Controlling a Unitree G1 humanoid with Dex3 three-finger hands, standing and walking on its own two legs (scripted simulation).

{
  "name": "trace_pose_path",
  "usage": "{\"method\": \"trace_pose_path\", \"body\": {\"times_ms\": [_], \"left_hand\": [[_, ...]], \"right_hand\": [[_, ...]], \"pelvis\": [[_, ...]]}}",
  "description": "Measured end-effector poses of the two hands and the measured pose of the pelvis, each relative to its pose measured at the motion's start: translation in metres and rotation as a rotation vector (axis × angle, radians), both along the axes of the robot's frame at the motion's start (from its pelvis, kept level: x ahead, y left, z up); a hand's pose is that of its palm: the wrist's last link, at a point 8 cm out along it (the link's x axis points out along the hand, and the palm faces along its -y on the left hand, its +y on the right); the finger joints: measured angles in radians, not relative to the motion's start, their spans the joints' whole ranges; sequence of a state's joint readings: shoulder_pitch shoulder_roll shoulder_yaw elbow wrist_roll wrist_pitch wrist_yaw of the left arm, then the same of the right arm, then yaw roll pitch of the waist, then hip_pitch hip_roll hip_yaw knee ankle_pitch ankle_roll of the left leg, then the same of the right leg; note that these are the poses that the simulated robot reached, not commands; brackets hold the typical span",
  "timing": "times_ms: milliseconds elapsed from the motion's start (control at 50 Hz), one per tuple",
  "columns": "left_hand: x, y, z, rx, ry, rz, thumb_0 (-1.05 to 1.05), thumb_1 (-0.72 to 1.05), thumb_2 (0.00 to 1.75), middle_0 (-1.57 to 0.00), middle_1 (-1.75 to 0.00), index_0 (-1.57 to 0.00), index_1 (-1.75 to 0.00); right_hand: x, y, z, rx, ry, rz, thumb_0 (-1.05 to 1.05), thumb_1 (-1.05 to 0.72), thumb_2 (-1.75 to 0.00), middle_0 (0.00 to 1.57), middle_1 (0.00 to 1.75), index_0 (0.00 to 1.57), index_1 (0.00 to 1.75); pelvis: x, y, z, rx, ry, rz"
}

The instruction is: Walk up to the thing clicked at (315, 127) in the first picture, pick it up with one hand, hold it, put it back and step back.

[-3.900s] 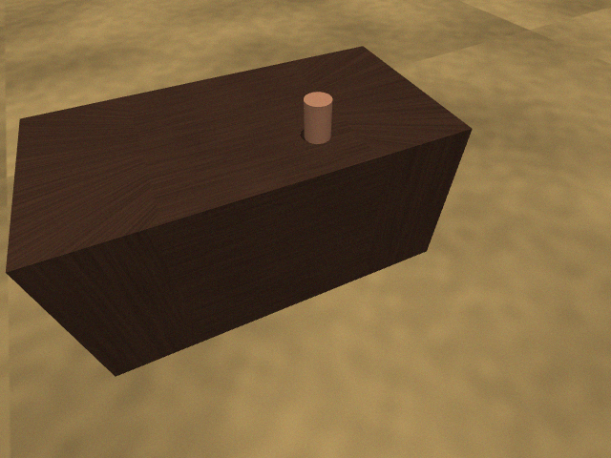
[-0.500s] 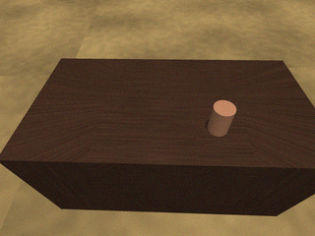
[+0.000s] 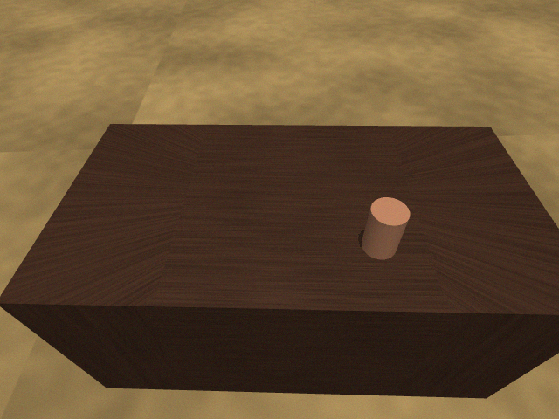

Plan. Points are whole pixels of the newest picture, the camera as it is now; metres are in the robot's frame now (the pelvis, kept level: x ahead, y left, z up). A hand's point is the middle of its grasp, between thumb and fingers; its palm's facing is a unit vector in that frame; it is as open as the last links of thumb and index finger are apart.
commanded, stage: walk up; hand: right
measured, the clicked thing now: (384, 229) +0.54 -0.21 -0.12
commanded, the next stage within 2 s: stand in 0.56 s
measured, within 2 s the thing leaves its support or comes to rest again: neither
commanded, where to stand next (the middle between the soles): +0.07 +0.00 m, yaw -1 degrees
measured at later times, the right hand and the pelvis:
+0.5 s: hand out of the picture +0.07 -0.25 -0.16, palm faces +0.00 +0.95 -0.32, open 7.4 cm; pelvis +0.01 +0.00 +0.01, yaw +0 degrees
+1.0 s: hand out of the picture +0.09 -0.26 -0.15, palm faces -0.02 +0.94 -0.33, open 7.4 cm; pelvis +0.01 -0.01 +0.01, yaw +0 degrees
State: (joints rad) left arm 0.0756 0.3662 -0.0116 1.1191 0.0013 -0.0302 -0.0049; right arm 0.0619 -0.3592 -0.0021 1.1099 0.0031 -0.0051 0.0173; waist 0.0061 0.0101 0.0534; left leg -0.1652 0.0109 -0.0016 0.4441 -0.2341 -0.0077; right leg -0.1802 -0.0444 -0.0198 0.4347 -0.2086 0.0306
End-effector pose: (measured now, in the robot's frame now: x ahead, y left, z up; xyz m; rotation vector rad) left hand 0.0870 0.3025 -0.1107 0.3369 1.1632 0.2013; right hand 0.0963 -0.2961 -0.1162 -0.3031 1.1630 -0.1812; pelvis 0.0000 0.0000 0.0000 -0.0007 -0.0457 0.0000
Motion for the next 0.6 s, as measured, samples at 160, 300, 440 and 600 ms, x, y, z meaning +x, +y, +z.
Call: {"method": "trace_pose_path", "body": {"times_ms": [160,300,440,600], "left_hand": [[-0.006,-0.006,0.001,-0.008,0.029,0.010,0.01,0.90,0.90,-0.21,-0.30,-0.20,-0.30],[-0.008,-0.008,-0.001,-0.015,0.050,0.016,0.01,0.90,0.90,-0.21,-0.30,-0.20,-0.30],[-0.005,-0.008,-0.002,-0.017,0.059,0.016,0.01,0.90,0.90,-0.21,-0.30,-0.20,-0.30],[0.004,-0.008,-0.001,-0.018,0.048,0.011,0.01,0.90,0.90,-0.21,-0.30,-0.20,-0.30]], "right_hand": [[-0.009,-0.004,0.000,0.001,0.031,-0.014,0.00,-0.90,-0.90,0.20,0.29,0.20,0.30],[-0.023,-0.005,-0.001,0.001,0.072,-0.031,0.00,-0.90,-0.90,0.20,0.29,0.20,0.30],[-0.030,-0.003,-0.003,0.004,0.093,-0.044,0.00,-0.90,-0.90,0.20,0.29,0.20,0.30],[-0.027,-0.001,-0.002,0.003,0.089,-0.048,0.00,-0.90,-0.90,0.20,0.29,0.20,0.30]], "pelvis": [[0.000,-0.003,0.004,0.002,0.002,-0.003],[0.002,-0.003,0.005,0.001,0.005,-0.005],[0.005,-0.003,0.006,0.000,0.009,-0.007],[0.009,-0.001,0.006,0.001,0.010,-0.007]]}}
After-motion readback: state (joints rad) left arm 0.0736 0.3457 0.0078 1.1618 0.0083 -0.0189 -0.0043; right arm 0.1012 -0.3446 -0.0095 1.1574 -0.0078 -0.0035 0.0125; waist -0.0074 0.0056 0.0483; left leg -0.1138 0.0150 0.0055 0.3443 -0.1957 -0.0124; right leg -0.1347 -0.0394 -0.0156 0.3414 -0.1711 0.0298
